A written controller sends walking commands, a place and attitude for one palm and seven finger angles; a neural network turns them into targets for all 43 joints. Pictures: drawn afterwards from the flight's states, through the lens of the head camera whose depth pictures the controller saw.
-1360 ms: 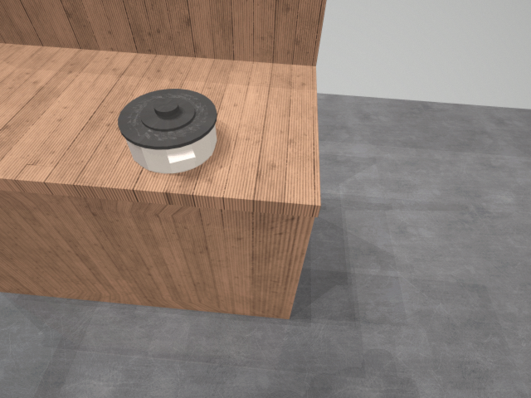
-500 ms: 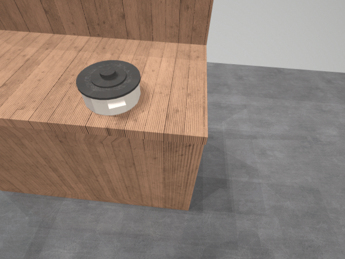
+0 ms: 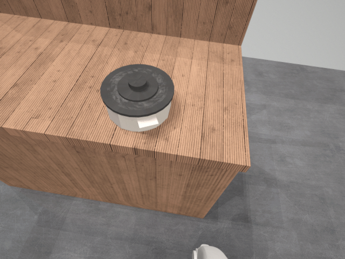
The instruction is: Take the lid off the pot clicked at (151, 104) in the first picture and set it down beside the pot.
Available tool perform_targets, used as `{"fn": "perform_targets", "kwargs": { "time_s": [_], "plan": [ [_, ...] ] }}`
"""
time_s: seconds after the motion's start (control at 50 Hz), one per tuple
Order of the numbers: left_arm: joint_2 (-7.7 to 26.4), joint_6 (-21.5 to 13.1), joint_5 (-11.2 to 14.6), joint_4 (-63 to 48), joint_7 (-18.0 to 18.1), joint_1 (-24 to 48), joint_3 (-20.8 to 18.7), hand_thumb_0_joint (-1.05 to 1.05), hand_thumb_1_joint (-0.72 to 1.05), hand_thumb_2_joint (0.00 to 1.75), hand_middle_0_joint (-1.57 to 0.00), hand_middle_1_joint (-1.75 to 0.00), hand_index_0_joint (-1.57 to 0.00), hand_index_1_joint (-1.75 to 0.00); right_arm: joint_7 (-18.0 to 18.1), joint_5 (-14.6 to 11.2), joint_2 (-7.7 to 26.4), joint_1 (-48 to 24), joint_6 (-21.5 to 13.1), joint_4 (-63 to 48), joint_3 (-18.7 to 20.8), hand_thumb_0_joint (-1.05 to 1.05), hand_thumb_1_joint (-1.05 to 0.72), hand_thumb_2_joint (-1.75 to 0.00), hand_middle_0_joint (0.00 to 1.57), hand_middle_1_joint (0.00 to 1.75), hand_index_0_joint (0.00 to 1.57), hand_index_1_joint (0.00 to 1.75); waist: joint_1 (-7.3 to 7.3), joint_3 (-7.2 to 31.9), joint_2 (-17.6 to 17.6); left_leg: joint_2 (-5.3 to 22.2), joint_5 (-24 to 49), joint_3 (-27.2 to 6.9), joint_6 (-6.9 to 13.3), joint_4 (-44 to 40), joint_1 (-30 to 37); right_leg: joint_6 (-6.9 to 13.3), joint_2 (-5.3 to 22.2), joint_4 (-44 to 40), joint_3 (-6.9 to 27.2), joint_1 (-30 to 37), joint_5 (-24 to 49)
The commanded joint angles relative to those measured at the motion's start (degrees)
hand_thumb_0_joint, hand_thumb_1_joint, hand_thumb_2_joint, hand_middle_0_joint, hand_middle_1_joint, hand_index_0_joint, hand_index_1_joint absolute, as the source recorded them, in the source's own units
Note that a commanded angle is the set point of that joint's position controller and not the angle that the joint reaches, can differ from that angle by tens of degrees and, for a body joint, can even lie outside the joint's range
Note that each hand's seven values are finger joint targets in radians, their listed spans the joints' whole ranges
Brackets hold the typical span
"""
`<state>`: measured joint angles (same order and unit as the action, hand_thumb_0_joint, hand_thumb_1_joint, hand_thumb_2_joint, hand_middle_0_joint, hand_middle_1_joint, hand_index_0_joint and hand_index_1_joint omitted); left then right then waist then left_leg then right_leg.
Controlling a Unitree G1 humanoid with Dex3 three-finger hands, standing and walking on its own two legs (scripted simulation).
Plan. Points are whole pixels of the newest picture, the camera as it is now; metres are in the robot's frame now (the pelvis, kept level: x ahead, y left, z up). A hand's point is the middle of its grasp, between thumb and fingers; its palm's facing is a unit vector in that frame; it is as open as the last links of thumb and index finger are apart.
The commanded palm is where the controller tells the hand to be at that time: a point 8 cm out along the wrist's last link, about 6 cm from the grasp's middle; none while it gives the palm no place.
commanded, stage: come to a stop and stand still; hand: left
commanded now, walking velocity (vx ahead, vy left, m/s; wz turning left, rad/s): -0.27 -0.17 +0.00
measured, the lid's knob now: (137, 82) +0.54 +0.13 +0.07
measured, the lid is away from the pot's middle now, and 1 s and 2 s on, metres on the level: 0.00 0.00 0.00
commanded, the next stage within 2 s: look again from close up in 1.64 s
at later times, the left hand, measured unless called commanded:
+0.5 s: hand (99, 258) +0.14 +0.19 -0.17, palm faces +0.00 -0.96 -0.28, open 7.4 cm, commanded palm none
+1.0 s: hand (74, 256) +0.14 +0.26 -0.19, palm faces -0.03 -0.98 -0.20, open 7.4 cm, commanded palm none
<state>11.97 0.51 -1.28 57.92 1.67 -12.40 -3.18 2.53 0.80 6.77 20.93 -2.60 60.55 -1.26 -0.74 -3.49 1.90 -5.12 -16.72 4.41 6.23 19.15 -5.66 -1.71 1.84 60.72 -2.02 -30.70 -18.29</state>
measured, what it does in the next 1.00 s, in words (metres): walks ahead: right foot, then left foot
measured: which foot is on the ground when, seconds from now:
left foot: down 0.00-0.28, up 0.30-0.72, down 0.74-1.00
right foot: up 0.00-0.24, down 0.26-0.76, up 0.78-1.00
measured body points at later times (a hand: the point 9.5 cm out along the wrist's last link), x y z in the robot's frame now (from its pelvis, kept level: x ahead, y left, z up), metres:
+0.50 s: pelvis +0.11 +0.00 +0.00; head +0.18 -0.02 +0.44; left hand +0.14 +0.24 -0.15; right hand +0.21 -0.26 -0.16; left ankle +0.08 +0.16 -0.62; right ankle +0.10 -0.08 -0.74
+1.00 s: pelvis +0.10 +0.06 +0.00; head +0.14 +0.10 +0.45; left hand +0.14 +0.31 -0.17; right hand +0.14 -0.18 -0.13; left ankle +0.10 +0.14 -0.74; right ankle -0.03 -0.11 -0.65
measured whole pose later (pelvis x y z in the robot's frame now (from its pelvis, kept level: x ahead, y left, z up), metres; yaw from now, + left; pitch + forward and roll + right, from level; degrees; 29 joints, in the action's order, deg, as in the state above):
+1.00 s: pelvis +0.10 +0.06 +0.00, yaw -3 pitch +2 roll -2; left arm 14.6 3.9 -1.4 55.2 1.7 -13.5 -3.0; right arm 2.3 0.9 8.3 11.2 1.6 57.4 -0.6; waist 0.4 -4.0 4.1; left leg 0.6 -13.4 3.5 2.8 25.9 -14.4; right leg -4.6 -0.7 62.0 5.5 -19.6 -23.4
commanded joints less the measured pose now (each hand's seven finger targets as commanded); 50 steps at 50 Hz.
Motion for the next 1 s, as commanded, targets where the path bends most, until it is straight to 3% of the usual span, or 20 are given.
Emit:
{"fn": "perform_targets", "kwargs": {
  "time_s": [0.0, 0.08, 0.2, 0.22, 0.24, 0.26, 0.28, 0.32, 0.38, 0.52, 0.64, 0.68, 0.7, 0.72, 0.74, 0.76, 0.78, 0.82, 0.92, 0.98],
  "plan": [
    [1.13, 0.68, 0.07, -1.64, 0.61, -3.34, 0.32, 0.0, 0.9, 0.9, -0.2, -0.3, -0.2, -0.3, 2.12, -0.06, 8.53, 5.78, -0.16, 0.11, 2.29, 0.0, -0.9, -0.9, 0.2, 0.3, 0.2, 0.3, 0.03, 4.05, -6.65, 17.75, 68.25, -8.51, -4.6, 2.74, 13.16, 0.47, -1.57, -5.0, -0.44, -4.74, 1.48],
    [1.65, 1.6, -0.12, -4.08, 0.76, 0.61, -0.35, 0.0, 0.9, 0.9, -0.2, -0.3, -0.2, -0.3, 2.7, 0.17, 7.85, 6.17, 1.57, 0.11, 3.5, 0.0, -0.9, -0.9, 0.2, 0.3, 0.2, 0.3, -0.92, -0.52, -8.03, 18.12, 70.63, -9.4, -4.82, 4.67, 11.18, 1.9, -3.61, -4.99, -1.42, -6.07, 0.45],
    [3.55, 0.79, 0.11, -3.87, 0.75, -7.42, -1.42, 0.0, 0.9, 0.9, -0.2, -0.3, -0.2, -0.3, 2.23, -0.85, 10.82, 0.6, 2.22, -2.39, 6.5, 0.0, -0.9, -0.9, 0.2, 0.3, 0.2, 0.3, 4.27, 5.54, -10.48, 15.95, 79.28, -6.85, -7.9, 18.3, 9.1, 6.19, -4.72, -29.82, -3.44, 13.62, 8.42],
    [5.22, 0.33, -0.02, -2.68, 0.93, -11.78, -1.77, 0.0, 0.9, 0.9, -0.2, -0.3, -0.2, -0.3, 1.82, -1.42, 10.88, 0.31, 2.24, -2.77, 6.83, 0.0, -0.9, -0.9, 0.2, 0.3, 0.2, 0.3, 6.17, 7.74, -7.72, 13.82, 71.77, -6.62, -9.37, 26.55, 4.34, 7.55, -2.79, -36.49, -1.44, 22.45, 17.97],
    [8.65, -0.32, -0.51, -0.71, 1.53, -16.21, -2.73, 0.0, 0.9, 0.9, -0.2, -0.3, -0.2, -0.3, 1.5, -1.95, 8.91, 0.94, 2.48, -3.55, 6.82, 0.0, -0.9, -0.9, 0.2, 0.3, 0.2, 0.3, 7.25, 13.3, 3.4, 6.08, 37.67, -1.92, -11.68, 46.05, -7.38, 13.46, 9.0, -35.41, 9.75, 35.59, 57.18],
    [9.86, -0.74, 0.06, -0.49, 1.8, -15.3, -2.72, 0.0, 0.9, 0.9, -0.2, -0.3, -0.2, -0.3, 1.05, -2.13, 7.51, 0.1, 2.54, -4.28, 6.64, 0.0, -0.9, -0.9, 0.2, 0.3, 0.2, 0.3, 6.09, 16.07, 8.87, -1.88, -20.97, -3.44, -10.37, 59.22, -17.91, 21.52, 22.23, -31.04, 24.08, 40.56, 87.69],
    [7.89, -0.91, 0.05, -1.52, 2.25, -12.51, -2.08, 0.0, 0.9, 0.9, -0.2, -0.3, -0.2, -0.3, 1.23, -1.27, 6.78, -2.85, 3.24, -4.14, 6.4, 0.0, -0.9, -0.9, 0.2, 0.3, 0.2, 0.3, 5.27, 11.85, 5.33, 0.57, -19.96, -11.23, -8.14, 60.03, -17.42, 21.93, 21.77, -33.26, 21.53, 33.21, 80.18],
    [6.14, -0.27, 0.16, -4.35, 2.41, -4.69, -1.26, 0.0, 0.9, 0.9, -0.2, -0.3, -0.2, -0.3, 0.68, -1.22, 5.48, -5.39, 5.01, -4.31, 6.39, 0.0, -0.9, -0.9, 0.2, 0.3, 0.2, 0.3, 1.73, 3.96, 0.33, 2.57, -15.7, -10.02, -8.27, 62.15, -20.43, 18.43, 16.95, -36.22, 15.44, 23.64, 66.32],
    [6.62, -0.5, -0.03, -5.97, 2.68, -1.95, -0.82, 0.0, 0.9, 0.9, -0.2, -0.3, -0.2, -0.3, -0.07, -0.62, 6.02, -7.19, 6.6, -4.45, 5.75, 0.0, -0.9, -0.9, 0.2, 0.3, 0.2, 0.3, -0.88, 2.05, -0.8, 2.9, -11.21, -8.7, -10.11, 59.95, -21.32, 15.21, 13.43, -37.65, 10.23, 17.56, 59.46],
    [9.77, -0.22, -0.78, -6.31, 2.06, -5.16, -1.67, 0.0, 0.9, 0.9, -0.2, -0.3, -0.2, -0.3, -0.95, -0.72, 8.02, -12.52, 5.85, -6.38, 4.95, 0.0, -0.9, -0.9, 0.2, 0.3, 0.2, 0.3, 1.4, 6.6, 10.0, 4.6, -9.69, -4.27, -11.71, 44.23, -22.37, 13.9, 10.49, -33.05, 8.97, 25.57, 63.31],
    [11.2, 0.25, -1.08, -7.95, 1.87, -3.81, -2.08, 0.0, 0.9, 0.9, -0.2, -0.3, -0.2, -0.3, -1.23, -1.53, 8.53, -12.54, 4.41, -6.68, 4.21, 0.0, -0.9, -0.9, 0.2, 0.3, 0.2, 0.3, 1.17, 9.05, 9.98, 4.32, -5.77, -1.88, -10.12, 21.88, -12.79, 12.91, 10.3, -30.82, 10.96, 27.3, 59.42],
    [10.97, 0.48, -0.31, -8.36, 1.95, -1.93, -1.81, 0.0, 0.9, 0.9, -0.2, -0.3, -0.2, -0.3, -1.24, -1.71, 8.94, -7.24, 3.85, -5.24, 4.09, 0.0, -0.9, -0.9, 0.2, 0.3, 0.2, 0.3, -1.45, 11.01, 7.14, 5.27, 8.44, -1.97, -9.58, 6.03, -3.86, 9.07, 8.83, -26.99, 9.44, 26.08, 51.48],
    [8.84, 0.6, 0.24, -8.58, 2.01, -2.72, -1.29, 0.0, 0.9, 0.9, -0.2, -0.3, -0.2, -0.3, -0.89, -1.38, 10.5, -5.8, 3.37, -4.68, 4.25, 0.0, -0.9, -0.9, 0.2, 0.3, 0.2, 0.3, -1.71, 11.84, 1.02, 10.04, 23.44, -2.99, -8.61, 0.36, 4.18, 5.95, 5.8, -23.33, 7.58, 21.54, 38.33],
    [5.82, 0.77, 0.85, -8.82, 2.06, -5.52, -0.74, 0.0, 0.9, 0.9, -0.2, -0.3, -0.2, -0.3, -0.89, -1.13, 13.17, -6.01, 2.9, -5.57, 4.44, 0.0, -0.9, -0.9, 0.2, 0.3, 0.2, 0.3, -0.49, 10.64, -11.4, 21.55, 49.03, -13.8, -4.69, 0.53, 10.73, 2.09, -1.47, -16.41, 4.03, 10.48, 5.64],
    [4.32, 1.25, 0.75, -7.9, 2.29, -7.34, -0.28, 0.0, 0.9, 0.9, -0.2, -0.3, -0.2, -0.3, -0.46, -0.86, 14.07, -5.24, 3.33, -6.24, 4.01, 0.0, -0.9, -0.9, 0.2, 0.3, 0.2, 0.3, -0.2, 7.96, -16.8, 28.7, 73.47, -18.73, 1.85, 3.8, 5.26, 0.35, -3.92, -5.39, 5.15, 9.55, -18.68],
    [5.99, 2.3, 0.44, -7.01, 2.43, -7.53, -0.35, 0.0, 0.9, 0.9, -0.2, -0.3, -0.2, -0.3, 0.03, -0.46, 13.02, -5.83, 3.35, -7.01, 3.23, 0.0, -0.9, -0.9, 0.2, 0.3, 0.2, 0.3, 0.3, 6.87, -13.12, 28.73, 72.27, -15.67, 3.18, 3.55, -1.1, 0.3, -3.16, 3.76, 8.84, 12.15, -17.79],
    [6.39, 3.25, 0.29, -5.69, 2.43, -7.01, -0.9, 0.0, 0.9, 0.9, -0.2, -0.3, -0.2, -0.3, 0.74, -0.24, 11.32, -7.83, 3.0, -6.85, 2.63, 0.0, -0.9, -0.9, 0.2, 0.3, 0.2, 0.3, 1.58, 4.87, -16.79, 25.11, 64.45, -15.24, -0.84, 1.03, -7.91, -0.59, -3.54, 6.23, 11.81, 13.19, -14.19],
    [7.58, 3.09, 0.11, -5.28, 1.6, -8.01, -1.37, 0.0, 0.9, 0.9, -0.2, -0.3, -0.2, -0.3, 0.64, 0.41, 10.46, -13.48, 2.66, -8.44, 1.84, 0.0, -0.9, -0.9, 0.2, 0.3, 0.2, 0.3, 3.9, 1.51, -14.33, 21.02, 48.17, -11.77, -0.82, 0.83, -10.2, -1.36, -2.87, 8.57, 9.53, 11.53, -10.23],
    [5.8, 3.41, -0.17, -3.43, -0.02, -6.87, -0.69, 0.0, 0.9, 0.9, -0.2, -0.3, -0.2, -0.3, 0.58, 0.19, 11.06, -9.08, 2.74, -6.3, 2.9, 0.0, -0.9, -0.9, 0.2, 0.3, 0.2, 0.3, 1.6, 2.93, -7.4, 17.94, 22.62, -11.44, -0.4, -1.6, -5.55, -3.07, -2.56, 3.89, 6.7, 8.61, -4.08],
    [4.84, 3.49, -0.26, -3.46, -0.55, -6.38, 0.04, 0.0, 0.9, 0.9, -0.2, -0.3, -0.2, -0.3, 0.66, 0.39, 11.75, -7.01, 3.29, -5.1, 3.47, 0.0, -0.9, -0.9, 0.2, 0.3, 0.2, 0.3, 0.24, 4.27, -11.53, 17.71, 14.35, -13.83, 0.44, -1.79, -1.1, -2.79, -1.48, -7.64, 4.6, 8.76, -6.51]
  ]
}}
